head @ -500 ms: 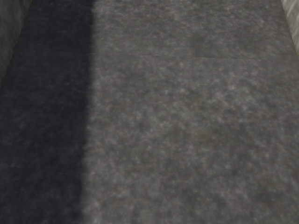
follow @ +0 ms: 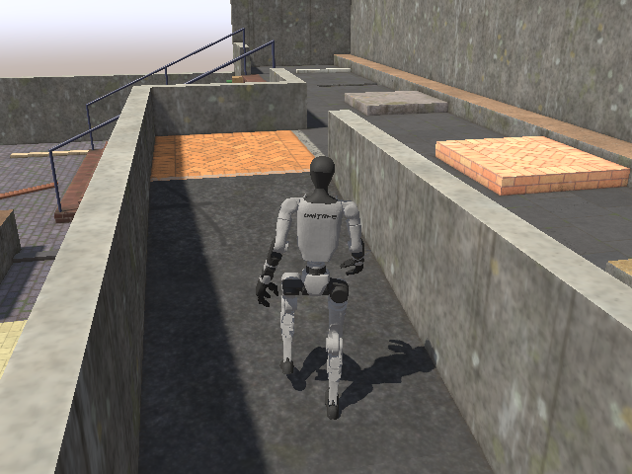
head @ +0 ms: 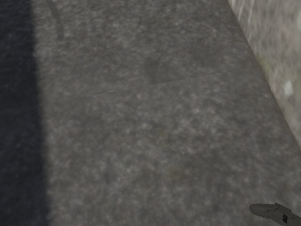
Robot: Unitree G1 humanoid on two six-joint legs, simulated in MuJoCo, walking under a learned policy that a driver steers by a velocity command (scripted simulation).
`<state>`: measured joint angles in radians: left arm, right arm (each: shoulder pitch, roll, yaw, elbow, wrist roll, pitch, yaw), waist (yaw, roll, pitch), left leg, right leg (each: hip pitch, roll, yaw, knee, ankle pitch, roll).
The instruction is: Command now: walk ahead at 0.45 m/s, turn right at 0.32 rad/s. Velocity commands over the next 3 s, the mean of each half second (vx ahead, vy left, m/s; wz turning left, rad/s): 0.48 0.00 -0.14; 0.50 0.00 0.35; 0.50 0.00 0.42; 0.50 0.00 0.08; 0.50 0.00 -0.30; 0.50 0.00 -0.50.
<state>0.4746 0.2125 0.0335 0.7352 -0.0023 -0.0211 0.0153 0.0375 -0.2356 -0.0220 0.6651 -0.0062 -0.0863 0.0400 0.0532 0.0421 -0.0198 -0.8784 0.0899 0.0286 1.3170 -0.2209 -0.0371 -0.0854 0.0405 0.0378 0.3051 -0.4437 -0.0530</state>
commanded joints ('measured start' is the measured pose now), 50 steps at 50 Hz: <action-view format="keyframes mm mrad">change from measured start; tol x64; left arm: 1 -27 113 22 -55 -2 -12 20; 50 -212 146 33 52 32 -68 20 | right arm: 1 -174 9 21 -110 4 -8 7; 50 129 -38 -11 -109 15 100 -26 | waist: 1 -4 -112 65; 50 -86 -116 55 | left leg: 1 14 -21 69 -201 80 -3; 8 481 -167 151 -522 -103 172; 11 1269 286 -931 -994 -511 405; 34 798 104 -135 -865 541 205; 37 55 -134 -191 12 -346 77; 50 -42 33 -79 61 70 17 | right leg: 1 -67 -190 109 -172 398 -172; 8 130 -250 37 186 1419 -96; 11 -570 99 206 1000 -78 2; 13 -771 -4 143 1242 51 -2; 32 -546 -62 -119 382 172 96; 36 568 -445 496 196 -1 -159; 50 -93 -331 -158 -158 233 -87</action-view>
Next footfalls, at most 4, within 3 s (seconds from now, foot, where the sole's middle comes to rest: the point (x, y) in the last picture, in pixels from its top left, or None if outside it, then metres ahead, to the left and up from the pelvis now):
0.18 left None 0.30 0.11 -0.71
0.68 right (211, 198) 0.57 -0.14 -0.68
1.20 left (135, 154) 0.76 0.19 -0.64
1.72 right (144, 84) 1.15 0.17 -0.57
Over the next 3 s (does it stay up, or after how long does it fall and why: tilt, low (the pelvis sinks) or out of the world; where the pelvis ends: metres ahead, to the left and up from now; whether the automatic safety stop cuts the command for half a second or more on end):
stays up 1.59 0.33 0.28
